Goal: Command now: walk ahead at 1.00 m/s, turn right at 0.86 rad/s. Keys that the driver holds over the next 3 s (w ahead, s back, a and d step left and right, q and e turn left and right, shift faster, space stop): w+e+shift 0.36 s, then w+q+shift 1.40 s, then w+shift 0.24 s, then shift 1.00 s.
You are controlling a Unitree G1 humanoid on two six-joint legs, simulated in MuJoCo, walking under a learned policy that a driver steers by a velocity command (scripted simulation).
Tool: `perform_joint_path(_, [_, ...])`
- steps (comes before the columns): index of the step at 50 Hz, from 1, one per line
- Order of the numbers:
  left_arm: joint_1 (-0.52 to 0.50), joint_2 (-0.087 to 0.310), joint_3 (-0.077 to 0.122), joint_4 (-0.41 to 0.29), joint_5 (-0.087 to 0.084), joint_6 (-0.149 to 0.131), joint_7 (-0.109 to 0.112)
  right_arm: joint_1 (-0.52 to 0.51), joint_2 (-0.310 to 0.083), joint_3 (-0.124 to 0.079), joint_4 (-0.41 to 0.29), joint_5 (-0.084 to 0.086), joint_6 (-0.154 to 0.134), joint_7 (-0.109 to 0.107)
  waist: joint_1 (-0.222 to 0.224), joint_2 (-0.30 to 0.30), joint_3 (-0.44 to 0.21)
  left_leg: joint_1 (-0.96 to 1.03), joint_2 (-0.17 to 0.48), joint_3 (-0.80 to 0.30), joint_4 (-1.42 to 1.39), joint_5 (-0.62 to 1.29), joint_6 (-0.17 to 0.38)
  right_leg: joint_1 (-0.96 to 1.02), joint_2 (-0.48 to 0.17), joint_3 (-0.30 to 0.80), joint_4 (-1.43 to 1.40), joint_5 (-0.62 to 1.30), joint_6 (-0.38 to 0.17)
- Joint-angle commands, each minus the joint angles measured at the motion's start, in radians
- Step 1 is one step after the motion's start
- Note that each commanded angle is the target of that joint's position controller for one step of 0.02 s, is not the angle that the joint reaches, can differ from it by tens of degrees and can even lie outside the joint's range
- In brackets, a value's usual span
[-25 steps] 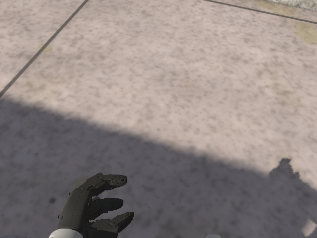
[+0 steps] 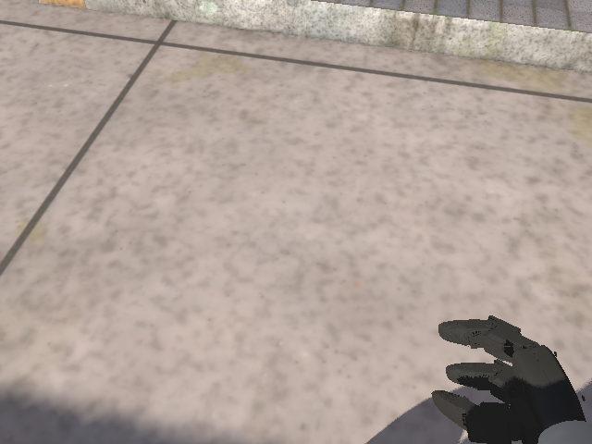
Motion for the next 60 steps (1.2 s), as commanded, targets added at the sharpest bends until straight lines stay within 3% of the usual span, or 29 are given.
perform_joint_path(1, [-0.029, 0.214, 0.054, -0.068, 0.008, -0.005, 0.012, 0.04, -0.147, -0.059, -0.013, 0.019, -0.014, -0.027, -0.094, -0.056, -0.002, 0.428, -0.14, 0.113, -0.177, -0.032, -0.007, -0.204, -0.14, 0.16, 0.115, 0.648, -0.086])
perform_joint_path(2, [-0.039, 0.236, 0.06, -0.061, 0.016, -0.007, 0.004, 0.186, -0.186, -0.079, 0.024, 0.014, -0.019, -0.041, -0.175, -0.03, -0.09, 0.61, -0.13, 0.112, -0.164, -0.096, 0.01, -0.235, -0.115, 0.122, 0.311, 0.659, -0.064])
perform_joint_path(3, [-0.095, 0.204, 0.051, -0.081, 0.014, -0.018, -0.005, 0.416, -0.26, -0.109, 0.054, -0.008, -0.027, -0.064, -0.3, -0.01, -0.199, 0.875, 0.001, -0.001, -0.105, -0.262, 0.049, -0.407, -0.085, 0.089, 0.611, 0.527, -0.053])
perform_joint_path(4, [-0.039, 0.035, 0.013, -0.134, -0.023, -0.034, -0.002, 0.574, -0.35, -0.142, 0.068, -0.051, -0.027, -0.072, -0.289, 0.264, -0.441, 1.229, 0.37, -0.44, -0.137, -0.517, 0.125, -0.686, -0.017, -0.023, 1.01, -0.123, -0.032])
perform_joint_path(5, [-0.076, 0.072, 0.003, -0.186, -0.008, -0.02, -0.001, 0.552, -0.375, -0.148, 0.111, -0.025, -0.014, -0.051, -0.259, 0.356, -0.509, 1.188, 0.42, -0.797, -0.334, -0.73, 0.202, -0.832, -0.041, -0.059, 1.194, -0.103, -0.039])
perform_joint_path(7, [-0.247, 0.11, 0.014, -0.164, 0.028, 0.003, -0.012, 0.396, -0.192, -0.12, 0.101, -0.02, -0.016, -0.043, -0.255, 0.125, -0.166, 0.9, 0.289, -0.43, -0.32, -0.577, 0.152, -0.914, -0.153, -0.102, 1.13, 0.064, -0.027])
perform_joint_path(9, [-0.251, 0.069, 0.01, -0.173, 0.045, 0.029, -0.038, 0.39, -0.152, -0.109, 0.142, -0.017, -0.015, -0.044, -0.184, 0.15, -0.051, 0.701, 0.232, -0.228, -0.338, -0.293, 0.118, -0.84, -0.191, -0.087, 1.075, 0.081, 0.01])
perform_joint_path(12, [-0.296, 0.007, -0.005, -0.203, 0.039, 0.067, -0.052, 0.426, -0.095, -0.102, 0.218, 0.022, -0.023, -0.025, -0.139, 0.139, 0.034, 0.616, 0.212, -0.023, -0.389, -0.127, 0.088, -0.875, -0.218, -0.098, 1.058, 0.099, 0.021])
perform_joint_path(16, [-0.475, 0.04, -0.026, -0.299, 0.043, 0.073, -0.069, 0.365, -0.158, -0.125, 0.234, -0.001, -0.046, -0.024, -0.111, 0.098, 0.13, 0.534, 0.144, 0.237, -0.53, -0.067, 0.058, -0.833, -0.225, -0.171, 0.822, 0.314, -0.001])
perform_joint_path(19, [-0.536, 0.04, -0.041, -0.307, 0.04, 0.062, -0.089, 0.43, -0.196, -0.131, 0.272, 0.005, -0.05, -0.031, -0.122, 0.053, 0.187, 0.549, 0.11, 0.367, -0.558, 0.196, 0.064, -0.661, -0.183, -0.273, 0.544, 0.362, -0.055])
perform_joint_path(22, [-0.414, 0.074, -0.033, -0.254, 0.041, 0.044, -0.064, 0.499, -0.303, -0.145, 0.303, 0.003, -0.033, -0.04, -0.046, 0.098, 0.086, 0.689, 0.159, 0.361, -0.369, 0.847, 0.109, -0.405, -0.042, -0.305, 0.454, 0.226, -0.113])
perform_joint_path(24, [-0.035, 0.151, 0.01, -0.138, 0.047, 0.038, -0.03, 0.454, -0.357, -0.154, 0.298, 0.011, -0.002, -0.049, 0.159, 0.076, -0.102, 0.577, 0.143, 0.353, 0.152, 0.874, 0.126, 0.06, -0.013, -0.247, 0.3, 0.183, -0.138])
perform_joint_path(25, [-0.028, 0.243, 0.035, -0.117, 0.059, 0.037, -0.009, 0.519, -0.226, -0.128, 0.285, 0.001, 0.005, -0.036, 0.076, -0.089, -0.183, 0.33, 0.029, 0.304, 0.567, -0.04, 0.119, 0.284, -0.208, -0.005, 0.332, -0.048, -0.12])
perform_joint_path(26, [-0.077, 0.337, 0.042, -0.168, 0.072, 0.029, 0.001, 0.638, -0.117, -0.102, 0.219, 0.051, -0.004, -0.02, -0.044, -0.293, -0.375, 0.053, -0.138, 0.075, 0.905, -0.54, 0.108, 0.451, -0.527, 0.573, 0.123, -0.22, -0.178])
perform_joint_path(27, [-0.081, 0.284, 0.05, -0.167, 0.055, 0.028, 0.008, 0.444, -0.22, -0.124, 0.19, 0.051, -0.013, -0.026, 0.037, -0.106, -0.304, -0.037, -0.126, -0.021, 0.931, -0.381, 0.121, 0.334, -0.483, 0.579, -0.029, -0.257, -0.141])
perform_joint_path(28, [-0.128, 0.237, 0.033, -0.134, 0.057, 0.016, 0.018, 0.413, -0.198, -0.122, 0.182, 0.055, -0.017, -0.026, -0.03, -0.092, -0.09, -0.082, -0.084, 0.016, 0.89, -0.31, 0.12, 0.155, -0.483, 0.426, -0.033, -0.159, -0.141])
perform_joint_path(29, [-0.177, 0.171, 0.018, -0.119, 0.051, -0.002, 0.011, 0.415, -0.176, -0.114, 0.206, 0.04, -0.013, -0.022, -0.085, -0.004, 0.013, -0.033, -0.028, 0.022, 0.802, -0.26, 0.117, -0.021, -0.439, 0.311, -0.053, -0.07, -0.115])
perform_joint_path(31, [-0.236, 0.105, -0.003, -0.113, 0.039, -0.028, 0.012, 0.495, -0.14, -0.111, 0.252, 0.018, 0.03, -0.001, -0.172, -0.052, 0.055, 0.103, 0.01, 0.01, 0.718, -0.225, 0.098, -0.223, -0.389, 0.124, -0.116, -0.003, -0.076])
perform_joint_path(36, [-0.182, 0.052, -0.016, -0.046, 0.021, -0.077, -0.001, 0.296, -0.091, -0.109, 0.214, 0.024, 0.065, 0.027, -0.169, -0.046, 0.182, -0.047, 0.021, 0.054, 0.504, -0.063, 0.098, -0.212, -0.291, -0.228, -0.227, 0.361, 0.005])
perform_joint_path(41, [-0.154, 0.079, -0.02, -0.021, 0.009, -0.085, 0.023, 0.134, -0.083, -0.094, 0.157, 0.023, 0.045, 0.061, -0.162, -0.02, 0.186, 0.072, -0.041, 0.234, 0.119, 0.175, 0.158, -0.105, -0.268, -0.443, -0.253, 0.762, 0.052])
perform_joint_path(43, [-0.14, 0.131, -0.012, -0.016, 0.01, -0.078, 0.041, 0.166, -0.108, -0.098, 0.167, 0.024, 0.046, 0.062, -0.186, -0.048, 0.126, 0.175, -0.133, 0.307, 0.047, 0.179, 0.193, 0.026, -0.286, -0.463, -0.157, 1.177, 0.074])
perform_joint_path(45, [-0.179, 0.209, 0.009, -0.033, 0.026, -0.042, 0.064, 0.361, -0.169, -0.12, 0.214, 0.033, 0.054, 0.049, -0.299, -0.12, 0.002, 0.369, -0.21, 0.325, 0.058, 0.034, 0.216, 0.102, -0.321, -0.454, 0.112, 1.521, 0.084])
perform_joint_path(47, [-0.29, 0.24, 0.023, -0.07, 0.045, -0.003, 0.063, 0.746, -0.268, -0.175, 0.32, 0.029, 0.062, 0.019, -0.483, -0.104, -0.138, 0.771, -0.23, 0.214, 0.018, -0.175, 0.279, -0.075, -0.332, -0.411, 0.683, 1.396, 0.051])
perform_joint_path(48, [-0.356, 0.165, 0.012, -0.076, 0.041, -0.008, 0.039, 0.708, -0.3, -0.208, 0.315, 0.062, 0.08, -0.002, -0.468, 0.094, -0.057, 0.84, -0.18, 0.066, -0.074, -0.246, 0.314, -0.305, -0.126, -0.397, 1.131, 0.534, 0.066])
perform_joint_path(49, [-0.21, 0.011, -0.036, -0.188, 0.035, -0.032, 0.02, 0.553, -0.4, -0.213, 0.273, 0.012, 0.088, 0.001, -0.201, 0.299, -0.106, 1.032, 0.033, -0.453, -0.121, -0.148, 0.502, -0.761, -0.016, -0.251, 1.445, -0.118, 0.127])
perform_joint_path(50, [-0.253, 0.048, -0.051, -0.23, 0.037, -0.06, 0.022, 0.519, -0.4, -0.223, 0.228, 0.017, 0.087, -0.002, -0.256, 0.156, -0.235, 1.092, 0.126, -0.756, -0.369, -0.464, 0.577, -0.88, -0.048, -0.07, 1.447, -0.076, 0.105])
perform_joint_path(52, [-0.354, 0.095, -0.05, -0.241, 0.044, -0.078, 0.018, 0.504, -0.252, -0.188, 0.267, 0.013, 0.069, -0.018, -0.182, -0.103, 0.015, 0.755, 0.084, -0.645, -0.469, -0.518, 0.43, -0.835, -0.165, -0.049, 1.17, 0.038, 0.091])
perform_joint_path(55, [-0.335, 0.073, -0.069, -0.231, 0.083, -0.008, 0.019, 0.441, -0.228, -0.167, 0.251, 0.03, 0.025, -0.023, -0.101, -0.102, 0.098, 0.42, -0.056, -0.393, -0.476, -0.329, 0.381, -0.674, -0.235, -0.078, 0.992, 0.029, 0.134])
perform_joint_path(60, [-0.594, 0.046, -0.092, -0.337, 0.053, 0.002, -0.002, 0.494, -0.256, -0.18, 0.241, 0.041, 0.004, -0.013, -0.199, -0.02, 0.144, 0.342, -0.159, -0.269, -0.508, -0.06, 0.32, -0.595, -0.226, -0.154, 0.516, 0.372, 0.163])
Next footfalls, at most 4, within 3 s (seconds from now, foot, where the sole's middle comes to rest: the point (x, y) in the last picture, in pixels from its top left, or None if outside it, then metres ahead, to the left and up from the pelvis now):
0.06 left None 0.26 0.19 -0.77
0.50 right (420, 418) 0.58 -0.16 -0.77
0.96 left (421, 251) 1.05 -0.16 -0.77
1.40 right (465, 149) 1.50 -0.30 -0.77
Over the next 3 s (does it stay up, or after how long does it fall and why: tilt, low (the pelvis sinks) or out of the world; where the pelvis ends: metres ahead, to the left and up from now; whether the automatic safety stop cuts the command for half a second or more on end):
stays up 2.15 0.31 0.16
